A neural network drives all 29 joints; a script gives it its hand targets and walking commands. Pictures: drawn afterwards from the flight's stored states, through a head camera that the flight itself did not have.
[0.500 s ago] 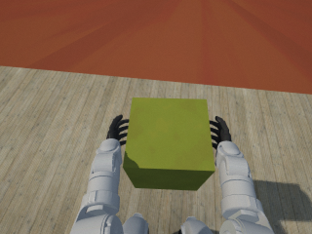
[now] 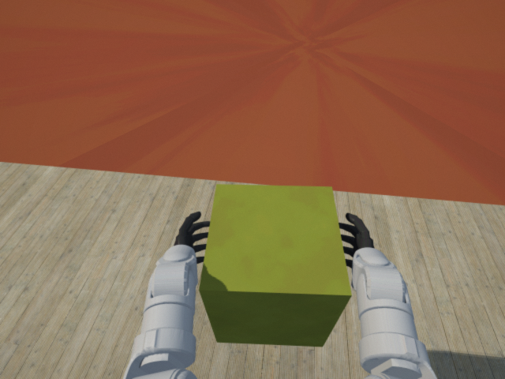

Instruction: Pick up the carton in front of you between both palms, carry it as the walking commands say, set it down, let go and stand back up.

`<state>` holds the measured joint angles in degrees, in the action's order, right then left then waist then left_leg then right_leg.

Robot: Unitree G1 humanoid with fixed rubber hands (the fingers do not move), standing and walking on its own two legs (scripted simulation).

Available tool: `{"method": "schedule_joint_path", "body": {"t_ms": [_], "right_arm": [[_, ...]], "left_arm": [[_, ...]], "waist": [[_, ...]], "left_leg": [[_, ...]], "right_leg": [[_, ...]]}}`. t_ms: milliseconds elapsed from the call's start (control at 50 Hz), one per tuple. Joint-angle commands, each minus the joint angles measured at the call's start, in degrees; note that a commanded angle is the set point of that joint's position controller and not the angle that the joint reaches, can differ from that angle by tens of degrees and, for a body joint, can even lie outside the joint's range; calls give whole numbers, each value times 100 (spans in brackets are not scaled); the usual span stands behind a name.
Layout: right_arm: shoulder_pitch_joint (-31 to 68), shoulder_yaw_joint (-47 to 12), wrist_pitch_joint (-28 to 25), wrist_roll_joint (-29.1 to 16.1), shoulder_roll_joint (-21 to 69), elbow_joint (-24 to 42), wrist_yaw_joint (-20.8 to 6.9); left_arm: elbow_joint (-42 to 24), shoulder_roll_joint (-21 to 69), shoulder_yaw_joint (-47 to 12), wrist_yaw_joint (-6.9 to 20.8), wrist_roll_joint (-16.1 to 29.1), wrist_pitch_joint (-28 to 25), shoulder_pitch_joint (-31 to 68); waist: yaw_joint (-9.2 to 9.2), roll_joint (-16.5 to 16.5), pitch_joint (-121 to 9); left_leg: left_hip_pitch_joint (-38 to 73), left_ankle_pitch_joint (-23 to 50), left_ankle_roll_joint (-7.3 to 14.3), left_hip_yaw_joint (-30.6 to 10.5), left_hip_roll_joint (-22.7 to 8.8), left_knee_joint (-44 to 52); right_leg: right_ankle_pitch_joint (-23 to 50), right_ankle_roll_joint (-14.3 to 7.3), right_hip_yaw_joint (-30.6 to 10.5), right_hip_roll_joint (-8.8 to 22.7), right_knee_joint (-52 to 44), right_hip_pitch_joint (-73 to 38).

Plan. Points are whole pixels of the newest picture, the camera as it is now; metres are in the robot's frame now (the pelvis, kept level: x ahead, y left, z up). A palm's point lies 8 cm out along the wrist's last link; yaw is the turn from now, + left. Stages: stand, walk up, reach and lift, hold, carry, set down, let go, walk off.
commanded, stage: reach and lift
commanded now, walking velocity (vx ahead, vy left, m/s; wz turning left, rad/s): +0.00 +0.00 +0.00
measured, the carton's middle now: (271, 268) +0.31 +0.00 -0.05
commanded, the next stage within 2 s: hold in 0.80 s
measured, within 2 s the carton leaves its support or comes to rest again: neither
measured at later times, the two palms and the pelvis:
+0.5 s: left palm (185, 245) +0.31 +0.15 +0.04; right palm (362, 248) +0.31 -0.15 +0.04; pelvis +0.02 +0.00 +0.01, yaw +0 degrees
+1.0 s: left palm (182, 244) +0.29 +0.15 +0.06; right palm (368, 247) +0.30 -0.15 +0.06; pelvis +0.01 +0.00 +0.01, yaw +0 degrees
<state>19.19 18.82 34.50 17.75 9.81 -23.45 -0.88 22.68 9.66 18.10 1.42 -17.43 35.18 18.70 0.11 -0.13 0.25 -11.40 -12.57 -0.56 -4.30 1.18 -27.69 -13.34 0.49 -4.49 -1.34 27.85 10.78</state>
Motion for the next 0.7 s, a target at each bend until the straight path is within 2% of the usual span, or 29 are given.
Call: {"method": "schedule_joint_path", "body": {"t_ms": [0,440,680], "right_arm": [[3181,-3192,-141,-1276,5500,-54,-1425],[2230,-3486,113,-1440,5222,718,-1305],[2089,-3603,272,-1537,5195,1013,-1263]], "left_arm": [[-31,5479,-3158,1344,1271,-194,3274],[-768,5277,-3471,1201,1432,71,2286],[-1073,5162,-3587,1196,1530,221,2169]], "waist": [[-8,6,-1405],[10,18,-1491],[19,-2,-1350]], "left_leg": [[526,184,97,69,365,475],[1115,1464,3,17,427,717],[1133,1425,15,28,440,791]], "right_leg": [[152,-90,71,-350,-556,-164],[1395,-14,29,-431,-783,-762],[1436,13,10,-416,-856,-863]]}}
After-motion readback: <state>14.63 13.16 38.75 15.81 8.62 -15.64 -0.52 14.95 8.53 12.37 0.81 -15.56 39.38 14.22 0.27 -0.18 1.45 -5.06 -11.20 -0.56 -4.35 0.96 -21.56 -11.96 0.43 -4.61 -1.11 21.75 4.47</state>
